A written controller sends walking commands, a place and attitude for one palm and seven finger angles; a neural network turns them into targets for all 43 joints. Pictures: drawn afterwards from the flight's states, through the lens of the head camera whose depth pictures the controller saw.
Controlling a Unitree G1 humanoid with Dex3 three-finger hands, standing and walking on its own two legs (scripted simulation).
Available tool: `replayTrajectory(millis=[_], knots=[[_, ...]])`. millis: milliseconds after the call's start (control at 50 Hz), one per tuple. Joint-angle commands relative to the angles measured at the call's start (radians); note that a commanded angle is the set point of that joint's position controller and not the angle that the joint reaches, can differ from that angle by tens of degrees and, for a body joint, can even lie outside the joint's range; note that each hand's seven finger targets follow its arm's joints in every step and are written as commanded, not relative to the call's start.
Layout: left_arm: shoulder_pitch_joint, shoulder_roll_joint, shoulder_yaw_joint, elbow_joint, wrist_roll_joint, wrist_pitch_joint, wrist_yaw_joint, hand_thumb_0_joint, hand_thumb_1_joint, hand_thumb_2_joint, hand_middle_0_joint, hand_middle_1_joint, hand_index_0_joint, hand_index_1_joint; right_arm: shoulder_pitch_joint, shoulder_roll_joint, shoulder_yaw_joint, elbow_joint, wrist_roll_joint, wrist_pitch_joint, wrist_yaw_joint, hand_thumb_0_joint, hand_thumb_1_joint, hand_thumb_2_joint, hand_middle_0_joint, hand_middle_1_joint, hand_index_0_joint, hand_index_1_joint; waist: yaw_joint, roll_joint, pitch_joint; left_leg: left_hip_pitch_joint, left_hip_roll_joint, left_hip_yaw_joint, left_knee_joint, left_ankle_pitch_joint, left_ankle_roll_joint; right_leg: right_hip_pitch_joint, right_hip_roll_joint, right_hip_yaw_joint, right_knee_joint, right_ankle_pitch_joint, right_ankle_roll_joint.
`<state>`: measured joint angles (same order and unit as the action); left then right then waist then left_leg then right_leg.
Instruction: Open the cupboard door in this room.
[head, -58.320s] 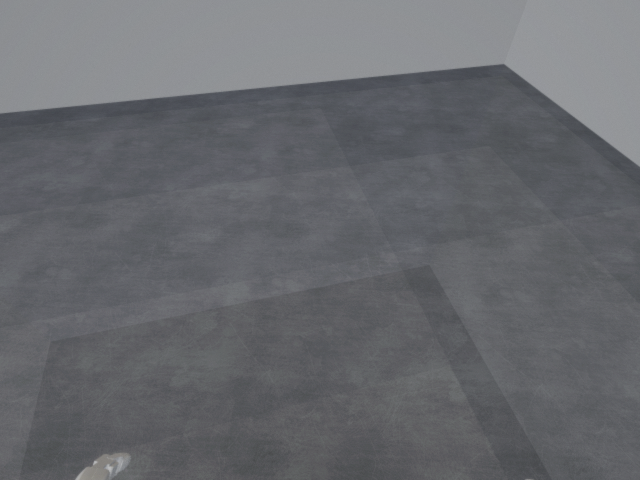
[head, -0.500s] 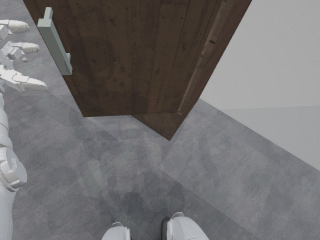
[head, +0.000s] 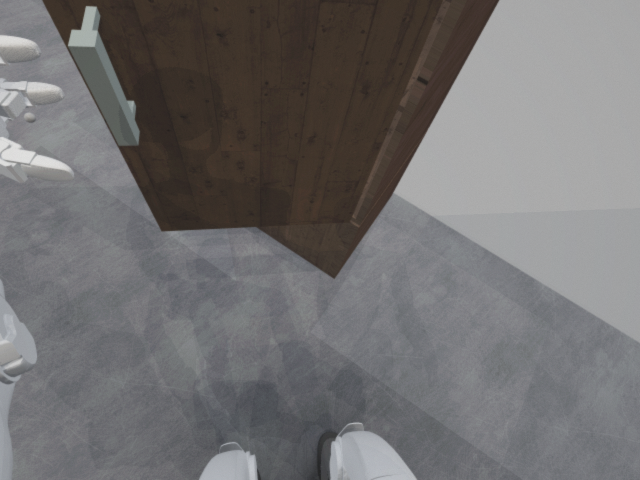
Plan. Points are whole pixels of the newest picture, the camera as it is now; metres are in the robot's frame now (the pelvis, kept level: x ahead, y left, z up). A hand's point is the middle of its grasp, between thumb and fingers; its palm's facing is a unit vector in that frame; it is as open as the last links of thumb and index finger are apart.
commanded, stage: slide the fingers in behind the handle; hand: left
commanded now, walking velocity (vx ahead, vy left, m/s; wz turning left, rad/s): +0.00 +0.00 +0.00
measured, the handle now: (111, 82) +0.56 +0.20 +0.10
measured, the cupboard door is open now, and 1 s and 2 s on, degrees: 40 40 40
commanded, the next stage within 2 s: close the thumb around the handle in 1.44 s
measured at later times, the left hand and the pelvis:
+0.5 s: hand (78, 115) +0.51 +0.23 +0.10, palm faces +0.01 -1.00 -0.01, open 14.0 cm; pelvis +0.01 +0.00 +0.00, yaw +0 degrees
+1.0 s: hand (107, 119) +0.50 +0.20 +0.10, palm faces +0.02 -1.00 -0.02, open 14.0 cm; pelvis +0.00 -0.01 +0.00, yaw +1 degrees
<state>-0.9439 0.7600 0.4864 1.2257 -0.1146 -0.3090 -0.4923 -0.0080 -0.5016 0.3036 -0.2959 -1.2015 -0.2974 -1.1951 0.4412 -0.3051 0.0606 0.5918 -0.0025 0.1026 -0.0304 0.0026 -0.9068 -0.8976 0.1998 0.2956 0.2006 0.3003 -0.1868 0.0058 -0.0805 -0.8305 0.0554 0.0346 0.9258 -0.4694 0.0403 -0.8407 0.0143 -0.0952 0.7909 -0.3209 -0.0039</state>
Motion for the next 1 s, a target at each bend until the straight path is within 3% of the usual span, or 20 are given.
replayTrajectory(millis=[0,80,100,120,160,260,320,340,380,440,460,560,640,660,720,760,820,900,940,980], knots=[[-0.428,0.225,0.005,-0.233,-0.033,-0.053,0.017,0.0,-0.5,0.3,-0.3,-1.2,-0.3,-1.2,0.175,-0.184,-0.073,-0.041,-0.004,-0.013,-0.013,0.0,-0.9,-0.9,0.2,0.3,0.2,0.3,-0.006,0.221,-0.456,0.375,-0.007,-0.095,-0.101,0.547,-0.031,0.18,0.043,0.04,-0.033,0.277,-0.018],[-0.399,0.224,0.033,-0.298,-0.028,-0.076,0.065,0.0,-0.5,0.3,-0.3,-1.2,-0.3,-1.2,0.179,-0.178,-0.079,-0.043,-0.01,-0.015,-0.003,0.0,-0.9,-0.9,0.2,0.3,0.2,0.3,0.021,0.252,-0.517,0.454,0.002,-0.107,-0.093,0.675,-0.052,0.178,0.046,0.033,-0.02,0.31,-0.022],[-0.395,0.2,0.018,-0.296,-0.027,-0.076,0.075,0.0,-0.5,0.3,-0.3,-1.2,-0.3,-1.2,0.174,-0.174,-0.078,-0.045,-0.01,-0.014,0.0,0.0,-0.9,-0.9,0.2,0.3,0.2,0.3,0.017,0.25,-0.509,0.45,0.002,-0.106,-0.091,0.681,-0.055,0.175,0.045,0.032,-0.021,0.311,-0.02],[-0.379,0.186,0.015,-0.258,-0.026,-0.068,0.085,0.0,-0.5,0.3,-0.3,-1.2,-0.3,-1.2,0.172,-0.173,-0.077,-0.044,-0.008,-0.013,0.002,0.0,-0.9,-0.9,0.2,0.3,0.2,0.3,0.011,0.193,-0.467,0.41,0.001,-0.1,-0.094,0.633,-0.045,0.182,0.046,0.032,-0.026,0.304,-0.017],[-0.397,0.191,0.019,-0.25,-0.019,-0.065,0.101,0.0,-0.5,0.3,-0.3,-1.2,-0.3,-1.2,0.169,-0.173,-0.074,-0.049,-0.008,-0.012,0.001,0.0,-0.9,-0.9,0.2,0.3,0.2,0.3,0.01,0.192,-0.429,0.372,-0.005,-0.099,-0.105,0.601,-0.039,0.198,0.044,0.032,-0.023,0.304,-0.02],[-0.374,0.191,0.026,-0.316,-0.005,-0.083,0.124,0.0,-0.5,0.3,-0.3,-1.2,-0.3,-1.2,0.167,-0.166,-0.077,-0.066,-0.009,-0.015,0.007,0.0,-0.9,-0.9,0.2,0.3,0.2,0.3,0.033,0.222,-0.51,0.417,-0.003,-0.096,-0.099,0.676,-0.046,0.237,0.043,0.037,-0.01,0.351,-0.024],[-0.349,0.149,0.011,-0.285,-0.017,-0.085,0.124,0.0,-0.5,0.3,-0.3,-1.2,-0.3,-1.2,0.161,-0.163,-0.079,-0.058,-0.007,-0.013,0.012,0.0,-0.9,-0.9,0.2,0.3,0.2,0.3,0.027,0.163,-0.477,0.394,-0.001,-0.094,-0.1,0.651,-0.044,0.238,0.045,0.037,-0.019,0.345,-0.017],[-0.361,0.101,-0.026,-0.273,-0.022,-0.081,0.122,0.0,-0.5,0.3,-0.3,-1.2,-0.3,-1.2,0.154,-0.159,-0.079,-0.059,-0.004,-0.014,0.012,0.0,-0.9,-0.9,0.2,0.3,0.2,0.3,0.009,0.139,-0.451,0.372,-0.004,-0.088,-0.106,0.606,-0.035,0.239,0.045,0.04,-0.026,0.337,-0.014],[-0.38,0.07,-0.045,-0.26,-0.025,-0.076,0.122,0.0,-0.5,0.3,-0.3,-1.2,-0.3,-1.2,0.155,-0.158,-0.079,-0.05,-0.005,-0.019,0.009,0.0,-0.9,-0.9,0.2,0.3,0.2,0.3,0.007,0.175,-0.435,0.379,-0.005,-0.09,-0.109,0.593,-0.037,0.212,0.041,0.038,-0.026,0.319,-0.015],[-0.385,0.083,-0.033,-0.255,-0.018,-0.074,0.139,0.0,-0.5,0.3,-0.3,-1.2,-0.3,-1.2,0.16,-0.16,-0.081,-0.046,-0.006,-0.023,0.009,0.0,-0.9,-0.9,0.2,0.3,0.2,0.3,0.009,0.134,-0.437,0.351,-0.012,-0.087,-0.116,0.536,-0.029,0.236,0.039,0.042,-0.029,0.307,-0.015],[-0.394,0.084,-0.029,-0.268,-0.019,-0.081,0.144,0.0,-0.5,0.3,-0.3,-1.2,-0.3,-1.2,0.16,-0.159,-0.079,-0.049,-0.008,-0.026,0.007,0.0,-0.9,-0.9,0.2,0.3,0.2,0.3,0.013,0.166,-0.445,0.36,-0.014,-0.086,-0.112,0.56,-0.03,0.238,0.038,0.044,-0.024,0.322,-0.02],[-0.387,0.1,-0.01,-0.301,-0.01,-0.108,0.171,0.0,-0.5,0.3,-0.3,-1.2,-0.3,-1.2,0.157,-0.153,-0.082,-0.05,-0.009,-0.032,0.012,0.0,-0.9,-0.9,0.2,0.3,0.2,0.3,0.025,0.145,-0.492,0.353,-0.018,-0.079,-0.103,0.566,-0.026,0.286,0.037,0.053,-0.015,0.361,-0.02],[-0.387,0.093,-0.018,-0.257,-0.001,-0.097,0.182,0.0,-0.5,0.3,-0.3,-1.2,-0.3,-1.2,0.148,-0.15,-0.079,-0.048,-0.005,-0.035,0.012,0.0,-0.9,-0.9,0.2,0.3,0.2,0.3,0.018,0.118,-0.438,0.272,-0.027,-0.059,-0.118,0.463,-0.013,0.321,0.032,0.065,-0.028,0.35,-0.014],[-0.391,0.13,0.012,-0.275,-0.002,-0.103,0.184,0.0,-0.5,0.3,-0.3,-1.2,-0.3,-1.2,0.15,-0.154,-0.079,-0.053,-0.007,-0.035,0.009,0.0,-0.9,-0.9,0.2,0.3,0.2,0.3,0.029,0.119,-0.454,0.269,-0.03,-0.058,-0.115,0.473,-0.012,0.346,0.03,0.07,-0.024,0.367,-0.018],[-0.376,0.099,-0.018,-0.273,0.005,-0.102,0.183,0.0,-0.5,0.3,-0.3,-1.2,-0.3,-1.2,0.141,-0.148,-0.078,-0.057,-0.004,-0.039,0.01,0.0,-0.9,-0.9,0.2,0.3,0.2,0.3,0.032,0.141,-0.458,0.272,-0.032,-0.052,-0.122,0.454,-0.012,0.343,0.029,0.072,-0.03,0.356,-0.016],[-0.417,0.055,-0.055,-0.286,-0.003,-0.108,0.18,0.0,-0.5,0.3,-0.3,-1.2,-0.3,-1.2,0.143,-0.145,-0.079,-0.051,-0.003,-0.044,0.008,0.0,-0.9,-0.9,0.2,0.3,0.2,0.3,0.008,0.134,-0.445,0.292,-0.03,-0.058,-0.119,0.454,-0.01,0.319,0.031,0.069,-0.033,0.347,-0.016],[-0.394,0.083,-0.02,-0.268,-0.014,-0.105,0.18,0.0,-0.5,0.3,-0.3,-1.2,-0.3,-1.2,0.142,-0.153,-0.082,-0.048,-0.002,-0.047,0.006,0.0,-0.9,-0.9,0.2,0.3,0.2,0.3,0.02,0.116,-0.465,0.261,-0.033,-0.049,-0.123,0.413,-0.009,0.352,0.028,0.079,-0.04,0.339,-0.013],[-0.432,0.051,-0.058,-0.228,-0.008,-0.093,0.184,0.0,-0.5,0.3,-0.3,-1.2,-0.3,-1.2,0.144,-0.153,-0.078,-0.034,-0.002,-0.054,0.005,0.0,-0.9,-0.9,0.2,0.3,0.2,0.3,-0.002,0.109,-0.399,0.236,-0.034,-0.054,-0.13,0.364,-0.007,0.309,0.026,0.074,-0.046,0.292,-0.011],[-0.425,0.057,-0.055,-0.239,0.0,-0.094,0.19,0.0,-0.5,0.3,-0.3,-1.2,-0.3,-1.2,0.145,-0.152,-0.08,-0.039,-0.003,-0.055,0.005,0.0,-0.9,-0.9,0.2,0.3,0.2,0.3,0.004,0.109,-0.424,0.237,-0.036,-0.052,-0.128,0.375,-0.005,0.326,0.025,0.079,-0.044,0.306,-0.012],[-0.457,0.049,-0.056,-0.296,0.0,-0.115,0.198,0.0,-0.5,0.3,-0.3,-1.2,-0.3,-1.2,0.148,-0.148,-0.083,-0.038,-0.007,-0.061,0.008,0.0,-0.9,-0.9,0.2,0.3,0.2,0.3,0.012,0.167,-0.5,0.305,-0.035,-0.061,-0.119,0.433,-0.013,0.316,0.026,0.075,-0.03,0.327,-0.016]])
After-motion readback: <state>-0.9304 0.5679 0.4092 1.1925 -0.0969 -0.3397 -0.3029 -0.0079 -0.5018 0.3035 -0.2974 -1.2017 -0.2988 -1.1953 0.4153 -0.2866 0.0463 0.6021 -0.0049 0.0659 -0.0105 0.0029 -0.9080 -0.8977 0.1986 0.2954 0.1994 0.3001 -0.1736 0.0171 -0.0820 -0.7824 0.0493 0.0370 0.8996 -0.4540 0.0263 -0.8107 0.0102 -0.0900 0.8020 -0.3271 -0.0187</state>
